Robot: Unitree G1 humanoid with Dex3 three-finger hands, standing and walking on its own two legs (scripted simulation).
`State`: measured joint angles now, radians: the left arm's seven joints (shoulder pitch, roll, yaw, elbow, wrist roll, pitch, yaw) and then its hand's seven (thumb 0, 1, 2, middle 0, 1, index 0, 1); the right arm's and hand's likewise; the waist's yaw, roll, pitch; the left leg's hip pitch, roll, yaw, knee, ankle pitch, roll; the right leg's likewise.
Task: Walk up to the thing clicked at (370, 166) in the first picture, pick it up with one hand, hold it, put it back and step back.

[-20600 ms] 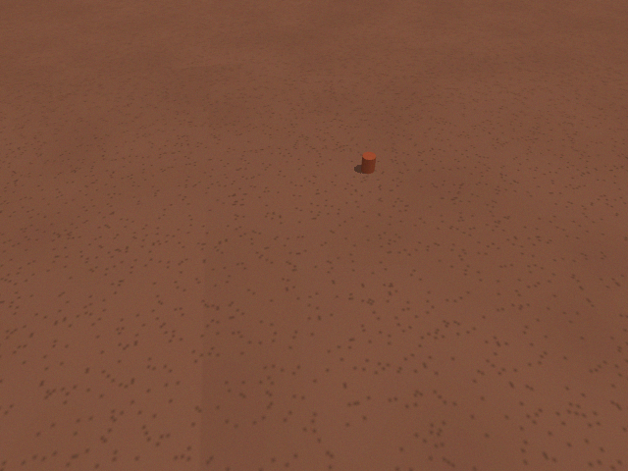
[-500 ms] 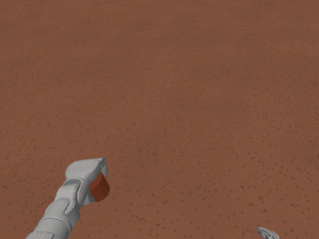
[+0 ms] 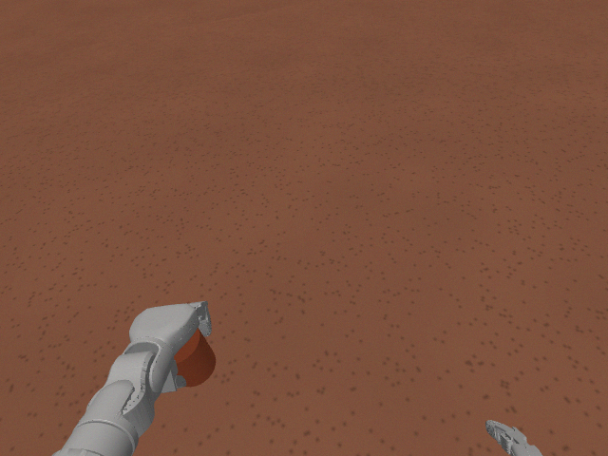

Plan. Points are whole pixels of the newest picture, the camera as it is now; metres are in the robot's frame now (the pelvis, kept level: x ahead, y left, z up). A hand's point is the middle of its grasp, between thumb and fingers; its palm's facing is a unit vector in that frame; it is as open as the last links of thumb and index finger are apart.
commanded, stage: hold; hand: left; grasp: from above
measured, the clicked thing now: (186, 353) +0.31 +0.21 -0.06
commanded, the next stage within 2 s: crouch in 0.56 s
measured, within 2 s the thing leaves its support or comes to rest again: neither
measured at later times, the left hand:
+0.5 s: hand (173, 357) +0.29 +0.22 -0.04, palm faces -0.44 -0.06 -0.90, open 10.1 cm
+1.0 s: hand (181, 375) +0.29 +0.22 -0.09, palm faces -0.46 -0.03 -0.89, open 10.1 cm
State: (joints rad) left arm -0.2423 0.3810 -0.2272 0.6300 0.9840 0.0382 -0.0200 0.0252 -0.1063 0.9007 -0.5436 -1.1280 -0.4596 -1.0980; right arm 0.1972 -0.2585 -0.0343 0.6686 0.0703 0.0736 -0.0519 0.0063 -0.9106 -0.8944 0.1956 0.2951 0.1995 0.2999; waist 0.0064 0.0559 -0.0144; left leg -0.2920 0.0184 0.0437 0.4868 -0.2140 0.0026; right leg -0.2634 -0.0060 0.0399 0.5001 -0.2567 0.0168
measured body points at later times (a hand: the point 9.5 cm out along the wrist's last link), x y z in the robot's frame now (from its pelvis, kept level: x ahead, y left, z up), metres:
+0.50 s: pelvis +0.00 +0.00 +0.00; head +0.01 -0.03 +0.45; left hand +0.31 +0.22 +0.02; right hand +0.14 -0.25 -0.12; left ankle +0.03 +0.12 -0.74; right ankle +0.00 -0.13 -0.74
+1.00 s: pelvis +0.00 +0.00 -0.01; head +0.03 -0.01 +0.44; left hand +0.31 +0.22 -0.04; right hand +0.13 -0.26 -0.12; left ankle +0.03 +0.12 -0.74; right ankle +0.00 -0.13 -0.74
